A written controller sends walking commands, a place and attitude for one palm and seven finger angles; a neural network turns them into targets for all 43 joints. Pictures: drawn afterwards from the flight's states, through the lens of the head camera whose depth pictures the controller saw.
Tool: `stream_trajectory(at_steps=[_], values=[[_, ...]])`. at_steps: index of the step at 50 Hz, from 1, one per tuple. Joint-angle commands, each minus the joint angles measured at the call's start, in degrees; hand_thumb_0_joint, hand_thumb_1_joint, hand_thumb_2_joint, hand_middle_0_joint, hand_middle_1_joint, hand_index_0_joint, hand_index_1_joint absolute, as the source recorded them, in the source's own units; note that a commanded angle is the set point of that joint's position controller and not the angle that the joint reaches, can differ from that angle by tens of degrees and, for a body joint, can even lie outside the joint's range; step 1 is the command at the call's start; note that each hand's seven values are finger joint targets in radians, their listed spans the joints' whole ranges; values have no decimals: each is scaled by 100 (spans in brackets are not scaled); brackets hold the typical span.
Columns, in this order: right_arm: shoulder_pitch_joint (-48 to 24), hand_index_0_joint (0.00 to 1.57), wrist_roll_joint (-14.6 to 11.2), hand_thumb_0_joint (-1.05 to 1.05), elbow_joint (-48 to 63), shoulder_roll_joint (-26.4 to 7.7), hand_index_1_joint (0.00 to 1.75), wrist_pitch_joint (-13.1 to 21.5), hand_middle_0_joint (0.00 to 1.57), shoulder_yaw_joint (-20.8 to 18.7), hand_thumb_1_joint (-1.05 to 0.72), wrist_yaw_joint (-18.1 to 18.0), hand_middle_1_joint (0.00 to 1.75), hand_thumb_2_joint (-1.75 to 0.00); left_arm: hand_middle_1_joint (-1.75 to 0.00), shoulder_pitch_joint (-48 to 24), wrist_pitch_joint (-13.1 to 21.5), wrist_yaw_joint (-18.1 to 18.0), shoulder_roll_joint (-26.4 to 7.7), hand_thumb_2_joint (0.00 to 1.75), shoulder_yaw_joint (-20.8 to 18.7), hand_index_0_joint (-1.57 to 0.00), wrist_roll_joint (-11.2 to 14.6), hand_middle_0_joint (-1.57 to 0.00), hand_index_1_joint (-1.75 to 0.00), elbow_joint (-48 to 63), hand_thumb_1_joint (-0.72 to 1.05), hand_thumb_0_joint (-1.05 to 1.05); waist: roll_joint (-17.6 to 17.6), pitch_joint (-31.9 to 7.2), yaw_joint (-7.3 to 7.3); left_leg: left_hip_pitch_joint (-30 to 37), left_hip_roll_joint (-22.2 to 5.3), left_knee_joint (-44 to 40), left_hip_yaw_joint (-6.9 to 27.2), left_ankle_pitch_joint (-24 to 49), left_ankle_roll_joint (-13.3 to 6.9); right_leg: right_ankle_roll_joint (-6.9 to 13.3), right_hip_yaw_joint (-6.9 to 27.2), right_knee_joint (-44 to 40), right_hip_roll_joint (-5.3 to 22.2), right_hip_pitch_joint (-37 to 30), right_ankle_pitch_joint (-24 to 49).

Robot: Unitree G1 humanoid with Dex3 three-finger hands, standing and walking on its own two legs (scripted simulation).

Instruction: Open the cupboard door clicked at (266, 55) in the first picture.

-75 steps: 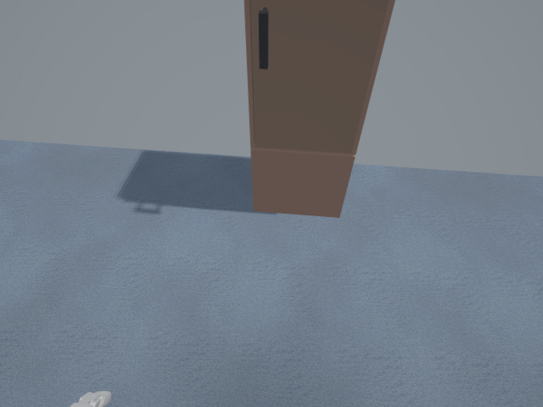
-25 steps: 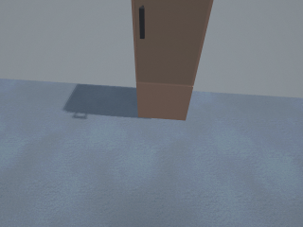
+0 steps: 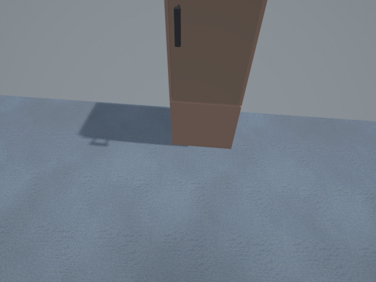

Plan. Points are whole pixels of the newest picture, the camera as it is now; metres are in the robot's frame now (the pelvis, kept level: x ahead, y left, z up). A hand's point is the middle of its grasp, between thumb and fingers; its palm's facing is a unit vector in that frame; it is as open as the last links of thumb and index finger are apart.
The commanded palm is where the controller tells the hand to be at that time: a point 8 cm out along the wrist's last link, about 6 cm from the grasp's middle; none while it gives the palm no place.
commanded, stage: walk to a spot facing it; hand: left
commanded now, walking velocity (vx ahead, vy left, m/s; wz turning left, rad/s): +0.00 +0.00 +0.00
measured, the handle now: (178, 25) +1.09 +0.12 +0.08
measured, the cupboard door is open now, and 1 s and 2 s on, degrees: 0 0 0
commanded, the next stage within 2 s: turn to face it in 0.56 s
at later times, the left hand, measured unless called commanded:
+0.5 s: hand out of the picture +0.10 +0.15 -0.19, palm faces -0.07 -0.97 -0.21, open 7.4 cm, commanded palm none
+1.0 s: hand (141, 251) +0.24 +0.15 -0.21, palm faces -0.06 -0.99 -0.15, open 7.4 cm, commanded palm none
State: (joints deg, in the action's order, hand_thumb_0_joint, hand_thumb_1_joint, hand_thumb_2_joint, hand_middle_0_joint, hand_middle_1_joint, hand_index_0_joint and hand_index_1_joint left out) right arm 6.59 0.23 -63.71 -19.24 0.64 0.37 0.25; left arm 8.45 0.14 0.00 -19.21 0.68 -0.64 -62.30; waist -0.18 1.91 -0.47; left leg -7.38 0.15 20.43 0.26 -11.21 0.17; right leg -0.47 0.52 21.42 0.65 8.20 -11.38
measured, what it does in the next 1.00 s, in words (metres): walks ahead: left foot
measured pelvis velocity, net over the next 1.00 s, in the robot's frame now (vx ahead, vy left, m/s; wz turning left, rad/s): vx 0.25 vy -0.01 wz -0.15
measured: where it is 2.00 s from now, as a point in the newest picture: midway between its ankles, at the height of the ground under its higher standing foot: (189, 253)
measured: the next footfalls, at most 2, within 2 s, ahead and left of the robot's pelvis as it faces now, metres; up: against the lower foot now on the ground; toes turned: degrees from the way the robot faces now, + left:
left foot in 0.88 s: +0.39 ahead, +0.03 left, +0.00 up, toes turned -2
right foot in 1.40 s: +0.28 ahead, -0.13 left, +0.00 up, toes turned -9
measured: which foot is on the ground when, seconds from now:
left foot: down 0.00-0.42, up 0.44-0.86, down 0.88-1.00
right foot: down 0.00-0.90, up 0.92-1.00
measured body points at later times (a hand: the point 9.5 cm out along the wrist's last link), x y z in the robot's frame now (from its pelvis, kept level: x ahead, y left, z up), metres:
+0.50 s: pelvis +0.09 -0.04 -0.02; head +0.09 -0.06 +0.43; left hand +0.10 +0.20 -0.17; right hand +0.01 -0.27 -0.19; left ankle +0.02 +0.11 -0.70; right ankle +0.06 -0.12 -0.75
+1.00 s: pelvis +0.25 -0.01 -0.03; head +0.26 +0.01 +0.42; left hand +0.25 +0.20 -0.20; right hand +0.31 -0.24 -0.16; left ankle +0.35 +0.04 -0.75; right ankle +0.13 -0.12 -0.68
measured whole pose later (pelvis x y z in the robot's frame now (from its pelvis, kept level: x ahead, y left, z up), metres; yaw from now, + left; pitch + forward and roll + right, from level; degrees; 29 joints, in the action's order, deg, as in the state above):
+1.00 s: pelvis +0.25 -0.01 -0.03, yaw -8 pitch -3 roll +0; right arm 8.7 0.4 -58.7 -7.4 2.3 -1.6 -1.4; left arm 19.8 0.5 -2.7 -7.7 -1.6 -0.6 -63.2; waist -2.5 3.8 -1.4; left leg -21.0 1.0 34.2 -8.6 -11.0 -5.8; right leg -0.7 -1.7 62.4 2.1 15.5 -30.4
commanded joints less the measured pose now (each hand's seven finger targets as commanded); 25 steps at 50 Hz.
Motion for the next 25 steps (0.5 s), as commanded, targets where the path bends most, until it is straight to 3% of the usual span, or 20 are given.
stream_trajectory(at_steps=[1, 2, 4, 6, 8, 10, 12, 13, 14, 15, 17, 19, 20, 21, 22, 23, 25], values=[[-233, 20, 10, 0, 342, -1158, 30, 142, 20, -229, -90, -92, 30, -90, -30, -171, 149, -72, -1169, 90, -245, -20, -7, -20, -30, 356, 90, 0, -8, -434, 34, 98, -690, -306, 542, 783, -164, 197, 540, -351, 624, -64, 766], [-238, 20, 11, 0, 337, -1161, 30, 143, 20, -228, -90, -91, 30, -90, -30, -195, 146, -72, -1167, 90, -243, -20, -10, -20, -30, 356, 90, 0, -37, -380, 35, 70, -693, -331, 548, 787, -165, 191, 519, -350, 626, -56, 769], [131, 20, 56, 0, 168, -457, 30, 50, 20, -67, -90, -71, 30, -90, -30, 214, 32, -88, -470, 90, -101, -20, -1, -20, -30, 174, 90, 0, -44, -442, 37, 124, -663, -206, 339, 76, -48, 118, 552, -328, 562, 32, -25], [294, 20, 91, 0, 161, -449, 30, -5, 20, -108, -90, -56, 30, -90, -30, 383, -41, -39, -483, 90, -138, -20, -38, -20, -30, 168, 90, 0, -80, -128, 23, -100, -614, -137, 279, -1150, -78, 203, 719, -349, 479, 398, -1227], [370, 20, 112, 0, 224, -529, 30, -23, 20, -171, -90, -46, 30, -90, -30, 461, -76, 26, -516, 90, -204, -20, -65, -20, -30, 255, 90, 0, -15, 304, 28, -427, -649, -187, 316, -2016, -134, 284, 831, -282, 360, 797, -1908], [507, 20, 111, 0, 274, -608, 30, -7, 20, -230, -90, -51, 30, -90, -30, 568, -72, 73, -484, 90, -256, -20, -75, -20, -30, 340, 90, 0, 92, 469, 49, -482, -789, -200, 436, -2406, -243, 346, 798, 40, 203, 1096, -2068], [771, 20, 105, 0, 296, -683, 30, 46, 20, -306, -90, -76, 30, -90, -30, 625, -34, 106, -287, 90, -286, -20, -75, -20, -30, 475, 90, 0, 477, 642, 122, -269, -1186, -494, 876, -2638, -499, 324, 483, 828, -69, 1590, -1751], [928, 20, 98, 0, 303, -777, 30, 75, 20, -359, -90, -96, 30, -90, -30, 622, -4, 125, -132, 90, -286, -20, -72, -20, -30, 533, 90, 0, 842, 690, 171, -63, -1513, -733, 1222, -2621, -689, 270, 144, 1436, -232, 1880, -1388], [1109, 20, 84, 0, 295, -782, 30, 121, 20, -412, -90, -107, 30, -90, -30, 497, 28, 134, -27, 90, -291, -20, -69, -20, -30, 638, 90, 0, 970, 651, 235, 274, -1865, -861, 1430, -2162, -919, 200, -142, 1943, -173, 2197, -1337], [1282, 20, 81, 0, 274, -742, 30, 162, 20, -429, -90, -112, 30, -90, -30, 307, 58, 145, 20, 90, -297, -20, -65, -20, -30, 745, 90, 0, 969, 659, 321, 594, -2031, -862, 1481, -1542, -1092, 179, -129, 2245, -27, 2563, -1603], [1373, 20, 108, 0, 260, -560, 30, 223, 20, -424, -90, -132, 30, -90, -30, 272, 129, 162, 153, 90, -341, -20, -58, -20, -30, 830, 90, 0, 881, 567, 296, 729, -2087, -498, 999, 9, -1116, 169, -174, 2164, 204, 2460, -1747], [1056, 20, 115, 0, 301, -419, 30, 224, 20, -393, -90, -142, 30, -90, -30, 963, 163, 185, 327, 90, -379, -20, -64, -20, -30, 598, 90, 0, 633, 327, -85, -50, -1694, 256, 106, 394, -732, 214, -471, 1273, 114, 989, -1076], [868, 20, 94, 0, 338, -317, 30, 228, 20, -376, -90, -133, 30, -90, -30, 1736, 200, 173, 229, 90, -430, -20, -86, -20, -30, 343, 90, 0, 58, -12, -478, -735, -1244, 1469, -403, 381, -446, 295, -379, 538, 7, -240, -378], [719, 20, 9, 0, 566, 109, 30, 263, 20, -295, -90, -84, 30, -90, -30, 2617, 287, 72, -402, 90, -587, -20, -131, -20, -30, 72, 90, 0, -1733, -291, -769, -2315, -520, 3294, -1033, -912, -70, 737, 1791, -290, 1316, -1437, -402], [381, 20, 46, 0, 827, 182, 30, 303, 20, -257, -90, -53, 30, -90, -30, 3053, 305, -16, -639, 90, -591, -20, -21, -20, -30, -52, 90, 0, -1897, -275, -805, -3088, -201, 4289, -731, -2131, -5, 1112, 3240, -804, 2075, -1622, 422], [413, 20, 58, 0, 739, 77, 30, 317, 20, -320, -90, -66, 30, -90, -30, 2907, 333, -73, -484, 90, -564, -20, 8, -20, -30, -51, 90, 0, -1276, -179, -672, -3223, -432, 4657, -272, -1830, -67, 1314, 3005, -662, 2037, -1579, 733], [284, 20, 73, 0, 624, 296, 30, 291, 20, -338, -90, -43, 30, -90, -30, 2355, 344, -102, -61, 90, -467, -20, -18, -20, -30, 70, 90, 0, -468, 380, -435, -3256, -713, 4837, -211, -1241, -35, 1363, 2467, -691, 1854, -743, 758]])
